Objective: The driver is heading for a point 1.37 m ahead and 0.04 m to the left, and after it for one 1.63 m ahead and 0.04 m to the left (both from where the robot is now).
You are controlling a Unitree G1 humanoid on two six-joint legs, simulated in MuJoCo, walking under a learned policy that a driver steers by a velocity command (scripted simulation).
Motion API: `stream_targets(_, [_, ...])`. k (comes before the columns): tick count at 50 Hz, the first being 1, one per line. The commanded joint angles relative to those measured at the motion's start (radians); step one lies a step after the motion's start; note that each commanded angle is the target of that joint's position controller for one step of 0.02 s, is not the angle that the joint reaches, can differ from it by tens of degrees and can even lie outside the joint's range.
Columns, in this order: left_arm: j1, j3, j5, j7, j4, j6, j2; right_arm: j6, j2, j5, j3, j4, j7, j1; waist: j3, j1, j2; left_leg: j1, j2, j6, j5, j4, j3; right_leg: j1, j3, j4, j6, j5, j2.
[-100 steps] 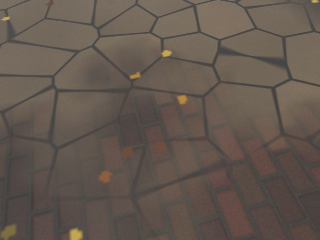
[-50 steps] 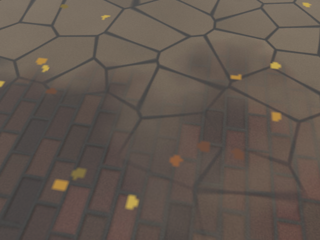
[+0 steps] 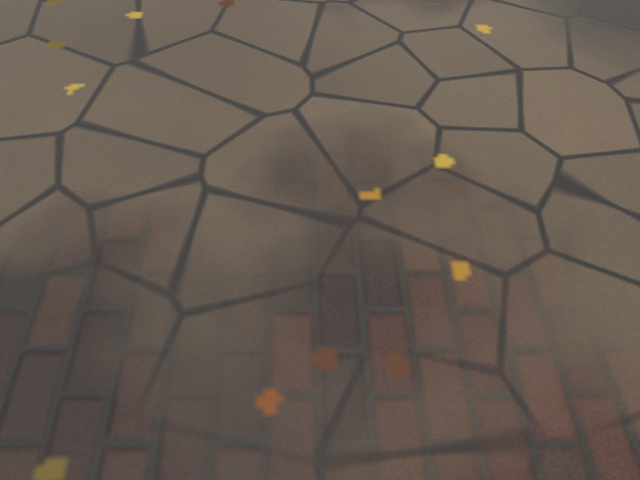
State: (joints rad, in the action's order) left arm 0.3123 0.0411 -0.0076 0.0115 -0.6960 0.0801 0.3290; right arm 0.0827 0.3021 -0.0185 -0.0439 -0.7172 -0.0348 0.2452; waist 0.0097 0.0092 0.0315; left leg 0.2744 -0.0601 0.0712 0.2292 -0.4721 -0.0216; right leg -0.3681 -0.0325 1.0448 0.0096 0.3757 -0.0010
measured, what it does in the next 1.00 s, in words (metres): walks ahead: right foot, then left foot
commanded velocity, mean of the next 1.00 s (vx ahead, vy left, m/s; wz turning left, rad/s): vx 0.49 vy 0.00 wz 0.04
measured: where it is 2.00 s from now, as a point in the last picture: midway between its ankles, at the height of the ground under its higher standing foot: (329, 258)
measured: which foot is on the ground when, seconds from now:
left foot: down 0.00-0.38, up 0.40-0.80, down 0.82-1.00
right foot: up 0.00-0.34, down 0.36-0.82, up 0.84-1.00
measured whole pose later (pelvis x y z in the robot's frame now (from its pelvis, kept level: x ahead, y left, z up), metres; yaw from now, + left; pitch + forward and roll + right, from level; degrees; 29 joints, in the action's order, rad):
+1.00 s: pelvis +0.54 +0.10 +0.00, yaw +0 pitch +1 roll +1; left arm 0.30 0.07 -0.03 0.00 -0.73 0.02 0.33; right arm 0.09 0.27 0.01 -0.05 -0.74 -0.01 0.24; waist 0.03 -0.01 0.05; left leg 0.20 -0.01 0.02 0.19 -0.38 0.07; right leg -0.53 -0.06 1.12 -0.01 0.31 0.05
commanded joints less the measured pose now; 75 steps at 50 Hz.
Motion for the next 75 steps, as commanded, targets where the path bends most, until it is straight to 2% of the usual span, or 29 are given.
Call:
stream_targets(1, [-0.118,0.032,0.023,0.007,0.127,0.045,0.111,-0.004,0.139,0.012,-0.033,0.056,0.013,0.074,0.007,-0.040,-0.098,-0.301,0.262,0.189,-0.071,0.261,-0.399,-0.390,-0.047,-0.005,-0.013,-0.115,0.080])
stream_targets(9, [-0.330,0.003,0.015,0.011,0.167,0.037,0.025,-0.020,0.175,-0.006,-0.046,0.005,0.056,0.141,0.042,-0.085,-0.117,-0.096,0.151,0.128,-0.312,0.253,-0.241,-0.199,0.011,-0.453,-0.082,-0.444,-0.009])
stream_targets(14, [-0.369,0.021,0.000,0.022,0.171,0.049,0.068,-0.035,0.171,-0.013,-0.051,-0.027,0.069,0.177,0.040,-0.068,-0.138,-0.211,0.217,0.097,-0.305,0.177,-0.342,-0.127,-0.044,-0.574,-0.033,-0.450,-0.013])
stream_targets(17, [-0.175,0.053,0.007,0.011,0.119,0.054,0.121,-0.046,0.151,0.003,-0.047,-0.029,0.064,0.159,-0.084,0.031,-0.153,-0.263,0.181,0.057,-0.645,-0.054,-0.298,0.132,0.013,-0.607,0.044,-0.392,-0.022])
stream_targets(18, [-0.024,0.062,0.021,0.004,0.102,0.053,0.150,-0.048,0.118,0.017,-0.031,-0.004,0.058,0.141,-0.231,0.104,-0.125,-0.139,0.135,0.033,-0.547,-0.278,-0.278,0.410,-0.080,-0.547,0.108,-0.384,0.085])
stream_targets(19, [0.094,0.084,0.034,0.004,0.065,0.043,0.227,-0.039,0.019,0.006,-0.002,-0.004,0.052,0.299,-0.403,0.064,0.150,0.227,-0.024,-0.046,-0.056,-0.669,-0.184,0.813,-0.511,-0.562,0.285,-0.225,0.332])
stream_targets(20, [0.122,0.071,0.007,0.016,0.040,0.039,0.152,-0.030,0.056,-0.011,0.001,-0.022,0.048,0.333,-0.421,0.062,0.244,0.365,-0.031,-0.055,0.341,-0.810,-0.196,0.820,-0.765,-0.703,0.310,-0.038,0.403])
stream_targets(21, [0.053,0.055,-0.005,0.012,0.049,0.035,0.093,-0.026,0.141,-0.025,-0.022,-0.008,0.046,0.209,-0.233,0.079,0.121,0.432,0.028,-0.051,0.277,-0.861,-0.193,0.667,-0.647,-0.736,0.266,0.052,0.365])
stream_targets(22, [-0.012,0.047,0.002,0.009,0.053,0.029,0.077,-0.023,0.153,-0.020,-0.023,0.020,0.047,0.106,-0.116,0.069,0.025,0.426,0.070,-0.049,0.202,-0.835,-0.146,0.513,-0.518,-0.760,0.237,-0.004,0.324])
stream_targets(24, [-0.063,0.035,0.016,0.010,0.039,0.025,0.059,-0.012,0.125,0.011,-0.024,0.050,0.042,0.024,0.001,0.017,0.010,0.381,0.133,-0.049,0.126,-0.721,-0.101,0.301,-0.382,-0.818,0.231,-0.210,0.245])
stream_targets(27, [-0.066,0.035,-0.001,0.011,0.025,0.028,0.063,-0.007,0.064,0.018,-0.006,0.047,0.035,0.048,0.001,-0.022,0.056,0.323,0.151,-0.070,0.118,-0.575,-0.062,0.215,-0.302,-0.867,0.254,-0.338,0.201])
stream_targets(31, [-0.041,0.055,-0.014,-0.003,0.006,0.017,0.124,0.013,0.031,0.031,0.019,0.092,0.024,-0.102,0.031,0.016,0.039,0.238,0.128,-0.105,-0.099,-0.255,-0.030,0.123,-0.198,-0.892,0.237,-0.358,0.152])
stream_targets(36, [0.060,0.063,-0.027,-0.014,-0.027,-0.007,0.147,0.030,0.077,0.011,0.003,0.126,0.010,-0.220,0.019,0.045,0.042,0.116,0.080,-0.111,-0.252,-0.061,-0.055,0.157,-0.250,-0.827,0.181,-0.269,0.171])
stream_targets(40, [0.065,0.047,-0.015,-0.016,-0.029,-0.022,0.096,0.037,0.145,0.013,-0.039,0.093,0.025,-0.060,-0.055,-0.063,0.046,-0.177,0.108,-0.042,-0.143,0.027,-0.053,0.119,-0.254,-0.591,0.102,-0.257,0.107])
stream_targets(41, [0.062,0.021,0.005,-0.014,-0.004,-0.020,0.023,0.035,0.208,0.028,-0.057,0.080,0.036,0.096,-0.194,-0.128,-0.079,-0.403,0.292,0.022,-0.076,0.028,-0.229,-0.003,-0.177,-0.291,0.059,-0.095,0.035])
stream_targets(42, [0.172,0.003,-0.024,-0.017,0.033,-0.009,-0.032,0.014,0.278,0.034,-0.076,0.056,0.031,0.148,-0.296,-0.077,-0.370,-0.604,0.487,0.155,0.175,0.136,-0.635,-0.295,-0.065,0.008,0.015,0.219,-0.057])
stream_targets(43, [0.152,0.026,-0.044,-0.022,0.013,-0.012,0.068,0.012,0.190,0.025,-0.058,0.058,0.024,0.127,-0.214,-0.092,-0.266,-0.537,0.471,0.156,0.337,0.191,-0.696,-0.401,-0.112,0.150,0.003,0.186,0.001])
stream_targets(44, [0.078,0.041,-0.043,-0.022,0.019,-0.018,0.110,0.012,0.135,0.019,-0.043,0.061,0.025,0.086,-0.111,-0.094,-0.195,-0.447,0.434,0.123,0.277,0.196,-0.549,-0.429,-0.109,0.187,0.002,0.097,0.031])
stream_targets(47, [0.021,0.046,-0.024,-0.016,0.030,-0.038,0.073,0.016,0.069,0.035,-0.025,0.051,0.024,-0.024,-0.008,-0.033,-0.164,-0.239,0.331,0.094,-0.033,0.253,-0.266,-0.339,-0.087,0.121,-0.017,-0.057,0.106])
stream_targets(54, [-0.104,0.025,-0.015,0.009,0.092,-0.052,0.006,0.030,0.124,0.025,-0.052,-0.004,0.034,-0.019,0.035,-0.036,-0.095,-0.207,0.317,0.117,-0.280,0.330,-0.005,-0.331,-0.050,-0.140,-0.034,-0.283,0.122])
stream_targets(61, [-0.295,0.019,-0.017,0.049,0.175,-0.047,0.015,0.000,0.190,-0.004,-0.072,-0.058,0.039,0.055,0.084,-0.082,-0.077,-0.321,0.344,0.069,-0.383,0.285,0.139,-0.282,0.048,-0.391,0.032,-0.321,0.085])
stream_targets(63, [-0.274,0.033,-0.012,0.052,0.186,-0.052,0.043,-0.013,0.219,-0.011,-0.081,-0.060,0.044,0.055,0.044,-0.048,-0.103,-0.358,0.344,0.048,-0.670,0.174,0.178,-0.193,0.099,-0.411,0.072,-0.225,0.032])
stream_targets(65, [-0.070,0.075,-0.012,0.043,0.142,-0.062,0.113,-0.027,0.231,-0.019,-0.083,-0.054,0.050,0.042,-0.083,0.079,-0.101,-0.299,0.308,0.010,-0.883,-0.134,0.232,0.110,0.144,-0.469,0.131,-0.221,-0.055])
stream_targets(66, [0.108,0.109,-0.017,0.024,0.095,-0.073,0.179,-0.024,0.197,-0.003,-0.068,-0.042,0.055,0.057,-0.173,0.159,-0.040,-0.087,0.269,-0.030,-0.684,-0.409,0.235,0.416,0.043,-0.487,0.176,-0.249,-0.024])
stream_targets(67, [0.088,0.127,-0.029,0.012,0.099,-0.068,0.308,-0.004,0.045,0.047,-0.018,0.020,0.039,0.161,-0.253,0.036,0.257,0.384,0.083,-0.099,0.283,-0.786,0.190,0.764,-0.508,-0.545,0.356,-0.134,0.257])
stream_targets(68, [0.115,0.097,-0.019,0.016,0.134,-0.051,0.220,0.031,0.106,0.016,-0.018,0.014,0.025,0.100,-0.423,0.104,0.147,0.479,0.050,-0.090,0.377,-0.915,-0.052,0.811,-0.803,-0.722,0.414,0.044,0.361])
stream_targets(69, [0.087,0.075,-0.005,0.022,0.110,-0.035,0.152,0.043,0.170,-0.031,-0.037,0.029,0.018,0.003,-0.266,0.122,0.069,0.546,0.103,-0.069,0.275,-0.907,-0.059,0.703,-0.641,-0.754,0.346,-0.019,0.338])
stream_targets(71, [-0.040,0.053,-0.001,0.020,0.106,-0.022,0.093,0.043,0.146,-0.010,-0.030,0.019,0.030,-0.022,-0.101,0.043,-0.008,0.467,0.190,-0.062,0.130,-0.756,-0.038,0.422,-0.390,-0.752,0.277,-0.258,0.266])
stream_targets(75, [-0.089,0.043,0.016,0.017,0.076,0.010,0.073,-0.008,0.104,0.000,-0.027,-0.028,0.028,0.060,-0.054,-0.027,0.017,0.317,0.221,-0.091,0.013,-0.655,-0.038,0.214,-0.182,-0.854,0.262,-0.479,0.217])
Velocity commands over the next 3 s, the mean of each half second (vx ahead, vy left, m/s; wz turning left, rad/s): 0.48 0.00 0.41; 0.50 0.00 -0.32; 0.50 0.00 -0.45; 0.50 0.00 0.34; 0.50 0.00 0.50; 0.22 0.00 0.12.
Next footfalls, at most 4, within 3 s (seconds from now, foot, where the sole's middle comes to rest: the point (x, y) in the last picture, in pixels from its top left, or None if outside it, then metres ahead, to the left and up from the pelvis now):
0.36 right None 0.40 -0.08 -0.78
0.82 left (222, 431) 0.58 0.21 -0.78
1.32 right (351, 328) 0.85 -0.07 -0.78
1.88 left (294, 219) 1.19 0.08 -0.78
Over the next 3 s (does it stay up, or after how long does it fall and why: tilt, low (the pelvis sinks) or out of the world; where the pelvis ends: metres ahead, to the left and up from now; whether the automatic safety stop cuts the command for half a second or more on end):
stays up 1.53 0.06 -0.01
